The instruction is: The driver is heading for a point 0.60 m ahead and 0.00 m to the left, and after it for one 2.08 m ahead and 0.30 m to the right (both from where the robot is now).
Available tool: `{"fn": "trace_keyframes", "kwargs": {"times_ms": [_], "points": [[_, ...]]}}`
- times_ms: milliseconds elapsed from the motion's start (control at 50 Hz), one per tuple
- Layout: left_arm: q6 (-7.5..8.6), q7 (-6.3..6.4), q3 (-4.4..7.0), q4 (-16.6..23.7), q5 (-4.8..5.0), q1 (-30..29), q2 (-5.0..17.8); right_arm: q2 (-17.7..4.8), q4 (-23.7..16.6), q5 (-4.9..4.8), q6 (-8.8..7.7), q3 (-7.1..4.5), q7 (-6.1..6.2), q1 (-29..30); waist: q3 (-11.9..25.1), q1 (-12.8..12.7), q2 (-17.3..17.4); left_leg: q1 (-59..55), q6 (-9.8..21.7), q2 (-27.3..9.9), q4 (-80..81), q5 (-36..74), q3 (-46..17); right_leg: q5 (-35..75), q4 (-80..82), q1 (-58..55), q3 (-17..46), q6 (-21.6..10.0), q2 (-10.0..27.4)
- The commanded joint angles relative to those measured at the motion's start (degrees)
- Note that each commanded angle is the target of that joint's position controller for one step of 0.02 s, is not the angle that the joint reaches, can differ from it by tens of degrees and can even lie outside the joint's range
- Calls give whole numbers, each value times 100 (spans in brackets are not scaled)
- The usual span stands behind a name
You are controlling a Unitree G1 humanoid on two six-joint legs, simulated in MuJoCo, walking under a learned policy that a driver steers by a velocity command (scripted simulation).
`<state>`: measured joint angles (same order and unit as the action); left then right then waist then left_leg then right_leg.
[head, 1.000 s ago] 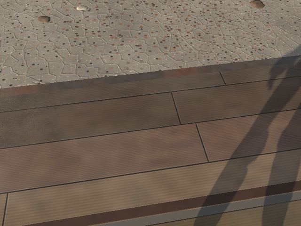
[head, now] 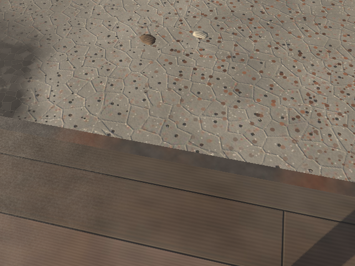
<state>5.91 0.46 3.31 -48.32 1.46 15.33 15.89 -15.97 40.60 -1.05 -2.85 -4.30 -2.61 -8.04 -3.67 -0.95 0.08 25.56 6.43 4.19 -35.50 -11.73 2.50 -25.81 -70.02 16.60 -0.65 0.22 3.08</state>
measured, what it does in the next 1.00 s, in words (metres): walks ahead: right foot, then left foot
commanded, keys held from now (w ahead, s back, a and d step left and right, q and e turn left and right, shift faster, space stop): w+q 0.26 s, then w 0.38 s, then e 0.36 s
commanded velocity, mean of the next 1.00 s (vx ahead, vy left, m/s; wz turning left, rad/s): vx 0.41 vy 0.00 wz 0.18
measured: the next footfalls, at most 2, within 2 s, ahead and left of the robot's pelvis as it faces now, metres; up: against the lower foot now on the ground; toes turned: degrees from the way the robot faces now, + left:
right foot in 0.40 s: +0.42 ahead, -0.10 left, +0.00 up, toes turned +15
left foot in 0.86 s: +0.59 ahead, +0.18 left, +0.00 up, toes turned +9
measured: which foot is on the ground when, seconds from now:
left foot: down 0.00-0.42, up 0.44-0.84, down 0.86-1.00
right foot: up 0.00-0.38, down 0.40-0.88, up 0.90-1.00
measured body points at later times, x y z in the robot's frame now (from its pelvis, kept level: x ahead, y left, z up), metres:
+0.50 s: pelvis +0.29 -0.03 +0.01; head +0.31 -0.03 +0.46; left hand +0.41 +0.26 -0.08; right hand +0.41 -0.29 -0.11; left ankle +0.12 +0.06 -0.64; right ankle +0.38 -0.11 -0.72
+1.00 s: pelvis +0.47 +0.05 +0.01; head +0.51 +0.08 +0.46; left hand +0.49 +0.35 -0.12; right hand +0.72 -0.15 -0.06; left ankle +0.55 +0.17 -0.72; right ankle +0.43 -0.10 -0.64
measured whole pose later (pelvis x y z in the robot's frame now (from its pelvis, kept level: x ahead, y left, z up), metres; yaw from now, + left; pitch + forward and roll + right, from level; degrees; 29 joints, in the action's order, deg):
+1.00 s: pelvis +0.47 +0.05 +0.01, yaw +7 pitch +3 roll -1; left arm -0.2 1.6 3.6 -45.0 1.2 17.3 17.6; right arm -13.2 37.3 1.0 -2.4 -2.1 0.2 -3.1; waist -2.2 -3.0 -1.6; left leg 25.0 1.2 -1.0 -28.5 -6.2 1.8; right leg -31.6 -64.4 26.5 2.8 3.3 -0.4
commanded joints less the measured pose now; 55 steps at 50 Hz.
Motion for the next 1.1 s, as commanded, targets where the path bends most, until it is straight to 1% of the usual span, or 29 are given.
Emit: {"fn": "trace_keyframes", "kwargs": {"times_ms": [20,60,120,220,320,360,380,400,420,440,460,480,500,520,540,580,640,700,780,840,860,880,900,920,940,960,1000,1040,1100], "points": [[285,30,166,684,-106,-326,751,-601,-277,14,-130,-175,49,-525,832,154,-49,-2424,1128,-1610,1956,971,-2647,614,-48,2422,590,-111,381],[123,18,204,704,-189,-148,719,-575,-389,58,-145,-152,92,-354,719,-66,80,-1721,1110,-1387,2189,1537,-2326,892,361,1929,558,21,459],[2,46,152,891,-266,-492,506,-789,-322,30,-171,-208,199,-608,559,-26,95,-1284,1095,-1183,2280,2136,-1863,1451,1164,1974,391,274,352],[51,-30,42,1200,-198,-1585,302,-839,-198,-33,-78,-215,320,-1059,417,412,452,-1199,671,-831,2088,1368,-1672,2991,3302,1676,320,325,-92],[191,-203,85,1351,-133,-1932,514,-768,-30,-40,-19,-184,364,-1411,408,556,586,-1927,576,-1234,1578,989,-2287,2898,4112,1460,418,105,-225],[238,-224,132,1329,-132,-1700,608,-793,1,-10,6,-193,375,-1365,405,408,766,-2177,494,-1373,1321,1403,-2471,2397,4232,1174,348,-94,-249],[261,-204,185,1235,-147,-1306,681,-764,-24,-6,16,-180,368,-1260,535,172,807,-2202,405,-1251,991,2025,-2410,2344,4471,635,203,-246,-350],[287,-171,269,1106,-207,-692,860,-600,-78,23,6,-117,342,-1177,996,-128,705,-2025,244,-938,190,2497,-2183,2487,4482,-391,316,-485,-170],[283,-135,348,1026,-279,221,1196,-364,-194,131,-17,-8,332,-1283,1858,-429,42,-1119,22,-556,-1409,1450,-1785,2637,4233,-2048,1339,-942,791],[209,-188,469,688,-247,853,1524,-35,-137,-68,-80,95,317,-2212,2476,-160,-1894,1001,-412,280,-3282,-1765,-1227,1348,4783,-3850,3939,-1938,1925],[187,-216,344,693,-68,884,981,-557,-46,-137,-112,28,325,-1986,2015,-343,-1302,1826,-414,-41,-3952,-2058,-1496,-165,5249,-3657,4561,-1809,1972],[150,-191,249,750,-61,539,677,-837,-182,-115,-116,-45,319,-1189,1150,-464,-688,2063,-400,-270,-4069,-1523,-1385,-205,5373,-2882,3741,-1534,1726],[98,-179,188,816,-133,180,611,-773,-301,-26,-121,-25,319,-772,710,-325,-256,1909,-407,-508,-3879,-1102,-1121,401,5478,-2094,3064,-1402,1488],[73,-181,147,806,-165,-15,521,-682,-372,64,-147,-27,297,-579,414,-183,-182,1773,-427,-700,-3501,-819,-1017,986,5621,-1526,2644,-1390,1277],[82,-176,106,803,-212,-101,449,-587,-370,73,-150,-30,274,-649,399,-20,-337,1450,-433,-869,-3221,-642,-962,1407,5740,-1186,2286,-1314,1079],[103,-187,96,731,-167,-72,437,-379,-312,40,-124,9,255,-808,461,83,-539,1185,-489,-938,-2803,-566,-768,1989,5914,-934,1815,-1340,891],[98,-148,165,594,-111,83,725,-213,-464,91,-122,91,260,-373,368,7,-449,1304,-621,-1032,-1867,-86,-593,2645,6125,-830,1360,-1435,912],[-18,-96,168,465,-81,201,810,-66,-557,144,-194,151,245,136,320,-96,-421,687,-728,-779,-593,757,-390,4260,5864,-588,778,-1220,600],[-190,-33,183,258,-5,617,886,-199,-657,112,-248,93,179,605,478,-231,-573,160,-731,-383,286,1409,-436,4404,5294,-856,871,-1016,585],[-282,45,218,379,42,314,953,-487,-570,165,-283,-46,195,200,703,148,-641,-699,-502,-329,1056,1613,-520,3968,4514,-891,1205,-708,522],[-275,53,184,447,19,298,810,-683,-491,229,-297,-116,243,-140,949,285,-499,-1471,-338,-563,1272,2343,-582,3706,3953,-613,1110,-498,225],[-243,56,70,684,-119,183,468,-1109,-481,352,-281,-209,333,-771,1668,513,241,-2905,53,-1692,863,4450,-1449,2057,2521,318,829,-218,-222],[-245,48,-68,588,-114,1318,68,-1188,-529,372,-155,-198,333,-817,2544,146,1622,-4223,1009,-3192,538,5678,-2778,-1686,887,1658,535,70,-675],[-319,49,57,468,-33,1440,643,-873,-570,239,-43,-149,306,-828,2735,283,1274,-3854,1075,-3035,821,4378,-2966,-1573,198,1833,801,175,-422],[-418,74,149,553,26,962,837,-637,-573,167,13,-83,312,-573,2075,280,943,-3349,902,-2692,1061,3232,-2478,-1177,-104,2219,640,262,-264],[-540,129,169,587,8,711,787,-508,-543,140,55,-31,322,-230,1621,176,689,-2726,750,-2426,1319,2343,-2120,-814,-72,2299,516,347,-94],[-807,205,215,634,-42,701,703,-523,-510,230,99,-23,319,309,1037,-87,875,-1305,673,-2093,1861,1369,-1447,-243,-9,1685,394,490,41],[-904,226,214,717,-61,736,537,-535,-466,289,70,-47,337,547,865,-196,945,-746,699,-1957,2125,1104,-934,122,245,1302,217,495,18],[-903,172,184,947,-105,330,431,-613,-338,238,52,-88,415,530,915,-98,763,-899,758,-2082,2133,1201,-610,524,1072,1183,193,398,160]]}}
Velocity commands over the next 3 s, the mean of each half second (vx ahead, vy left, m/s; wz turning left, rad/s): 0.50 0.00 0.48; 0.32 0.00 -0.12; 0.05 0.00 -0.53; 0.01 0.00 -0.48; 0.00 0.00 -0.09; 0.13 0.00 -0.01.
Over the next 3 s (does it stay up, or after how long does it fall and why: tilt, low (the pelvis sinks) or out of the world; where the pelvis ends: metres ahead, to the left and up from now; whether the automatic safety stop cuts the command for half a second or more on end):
stays up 0.57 0.02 0.01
